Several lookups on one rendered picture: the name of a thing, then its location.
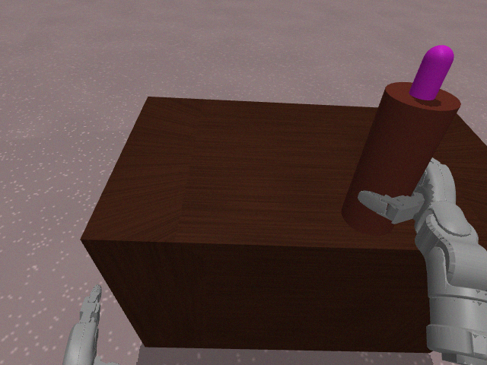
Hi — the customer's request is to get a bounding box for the left robot hand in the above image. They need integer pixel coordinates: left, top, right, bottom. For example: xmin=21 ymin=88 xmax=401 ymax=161
xmin=62 ymin=284 xmax=120 ymax=365

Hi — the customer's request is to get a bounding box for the bottle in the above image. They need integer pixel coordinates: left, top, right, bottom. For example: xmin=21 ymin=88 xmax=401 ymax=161
xmin=341 ymin=45 xmax=461 ymax=236

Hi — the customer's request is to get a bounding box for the right robot arm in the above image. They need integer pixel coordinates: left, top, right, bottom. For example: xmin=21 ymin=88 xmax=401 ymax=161
xmin=414 ymin=202 xmax=487 ymax=365

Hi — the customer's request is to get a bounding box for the right robot hand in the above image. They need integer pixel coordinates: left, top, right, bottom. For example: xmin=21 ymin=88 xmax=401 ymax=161
xmin=358 ymin=158 xmax=456 ymax=224

